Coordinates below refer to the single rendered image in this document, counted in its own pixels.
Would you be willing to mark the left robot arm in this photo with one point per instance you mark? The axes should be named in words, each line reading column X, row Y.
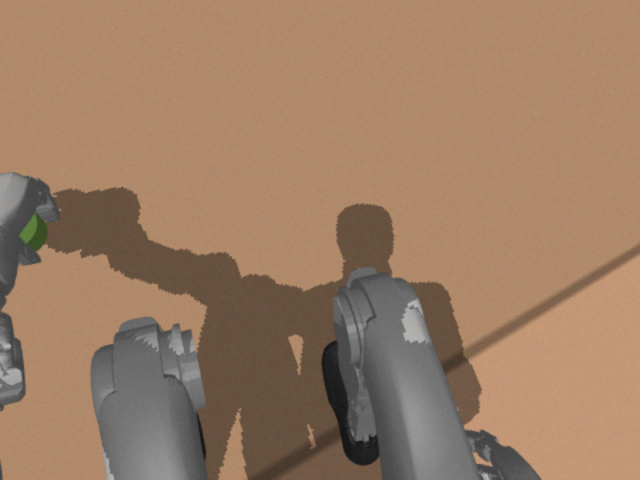
column 12, row 375

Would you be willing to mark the left robot hand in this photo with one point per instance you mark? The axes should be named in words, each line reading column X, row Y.
column 20, row 197

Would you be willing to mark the right robot foot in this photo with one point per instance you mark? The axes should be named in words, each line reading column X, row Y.
column 361, row 453

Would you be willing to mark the tin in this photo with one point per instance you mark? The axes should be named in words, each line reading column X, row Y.
column 35, row 233

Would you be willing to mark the right robot hand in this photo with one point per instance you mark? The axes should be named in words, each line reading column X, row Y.
column 507, row 463

